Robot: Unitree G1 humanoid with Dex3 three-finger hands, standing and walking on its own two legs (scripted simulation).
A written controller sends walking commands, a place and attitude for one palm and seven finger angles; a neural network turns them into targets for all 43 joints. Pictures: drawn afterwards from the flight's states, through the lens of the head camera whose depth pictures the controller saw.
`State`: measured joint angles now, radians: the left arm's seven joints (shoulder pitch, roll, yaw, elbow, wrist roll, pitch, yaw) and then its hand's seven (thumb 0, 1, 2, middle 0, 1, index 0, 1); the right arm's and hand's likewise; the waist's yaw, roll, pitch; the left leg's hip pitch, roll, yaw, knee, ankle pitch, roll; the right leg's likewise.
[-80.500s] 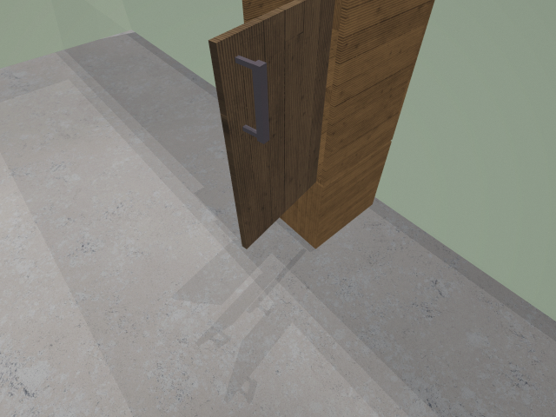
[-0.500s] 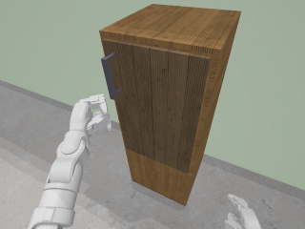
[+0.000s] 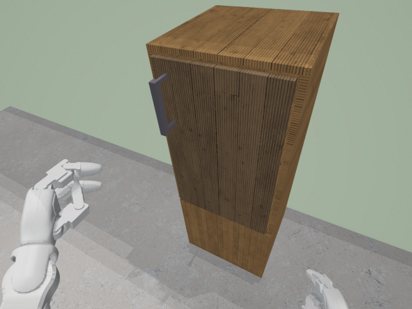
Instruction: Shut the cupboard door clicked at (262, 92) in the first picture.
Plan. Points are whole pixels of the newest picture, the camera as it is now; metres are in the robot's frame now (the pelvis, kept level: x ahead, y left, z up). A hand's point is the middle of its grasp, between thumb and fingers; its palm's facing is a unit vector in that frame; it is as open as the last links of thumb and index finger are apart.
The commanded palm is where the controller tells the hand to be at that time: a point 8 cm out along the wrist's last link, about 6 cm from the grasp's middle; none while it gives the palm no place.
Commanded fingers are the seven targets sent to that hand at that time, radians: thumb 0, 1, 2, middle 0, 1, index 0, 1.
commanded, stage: draw the hand back to the body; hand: left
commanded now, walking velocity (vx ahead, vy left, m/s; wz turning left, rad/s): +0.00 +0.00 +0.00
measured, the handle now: (164, 105) +0.57 +0.17 +0.12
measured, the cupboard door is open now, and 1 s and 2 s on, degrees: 0 0 0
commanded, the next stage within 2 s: step back with the hand held close in 0.56 s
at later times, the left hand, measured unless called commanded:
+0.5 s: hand (47, 222) +0.20 +0.27 +0.15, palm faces +0.45 -0.81 -0.38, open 7.4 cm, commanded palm +0.15 +0.31 +0.17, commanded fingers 0.00 0.90 0.90 -0.20 -0.30 -0.20 -0.30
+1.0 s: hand (46, 222) +0.20 +0.27 +0.15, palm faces +0.36 -0.80 -0.49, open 7.4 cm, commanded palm +0.15 +0.32 +0.17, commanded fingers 0.00 0.90 0.90 -0.20 -0.30 -0.20 -0.30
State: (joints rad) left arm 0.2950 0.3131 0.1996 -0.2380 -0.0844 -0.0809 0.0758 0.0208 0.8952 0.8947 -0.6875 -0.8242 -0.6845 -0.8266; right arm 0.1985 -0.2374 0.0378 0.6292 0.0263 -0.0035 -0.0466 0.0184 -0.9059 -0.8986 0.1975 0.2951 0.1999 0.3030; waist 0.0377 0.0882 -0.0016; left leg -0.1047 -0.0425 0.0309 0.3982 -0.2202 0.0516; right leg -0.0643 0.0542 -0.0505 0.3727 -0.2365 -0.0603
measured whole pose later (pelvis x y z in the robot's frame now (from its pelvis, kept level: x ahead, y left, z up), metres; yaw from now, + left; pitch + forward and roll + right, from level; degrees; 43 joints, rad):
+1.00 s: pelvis +0.00 +0.02 -0.01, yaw -1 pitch +1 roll -1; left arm 0.54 0.41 0.36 -0.41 -0.07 -0.12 0.11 0.02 0.89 0.89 -0.21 -0.30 -0.21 -0.30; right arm 0.20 -0.27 -0.02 0.56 0.03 0.06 -0.08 0.02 -0.91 -0.90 0.20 0.29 0.20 0.30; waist 0.01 0.07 -0.04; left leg -0.27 -0.05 0.06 0.52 -0.27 0.08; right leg -0.23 0.04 -0.03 0.50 -0.28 -0.03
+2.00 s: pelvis -0.09 +0.04 -0.03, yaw +0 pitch +0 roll -3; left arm 0.50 0.43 0.48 -0.53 -0.02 -0.27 0.12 0.02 0.89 0.89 -0.21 -0.30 -0.21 -0.30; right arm 0.21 -0.21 -0.01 0.58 -0.01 -0.05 -0.06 0.02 -0.90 -0.90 0.20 0.30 0.20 0.30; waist 0.00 -0.02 0.01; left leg -0.50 -0.03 0.06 0.71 -0.22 0.11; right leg -0.41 0.10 0.04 0.67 -0.26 -0.01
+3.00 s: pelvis -0.24 +0.06 -0.02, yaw -3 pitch -1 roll -1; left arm 0.47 0.40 0.44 -0.43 -0.05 -0.16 0.17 0.02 0.89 0.89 -0.20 -0.30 -0.20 -0.30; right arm 0.32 -0.22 -0.01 0.70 0.00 -0.09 -0.09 0.02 -0.91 -0.90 0.20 0.29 0.20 0.30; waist -0.05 -0.05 -0.07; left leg -0.38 -0.01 0.03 0.60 -0.21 0.05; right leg -0.14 0.00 0.01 0.59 -0.43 0.01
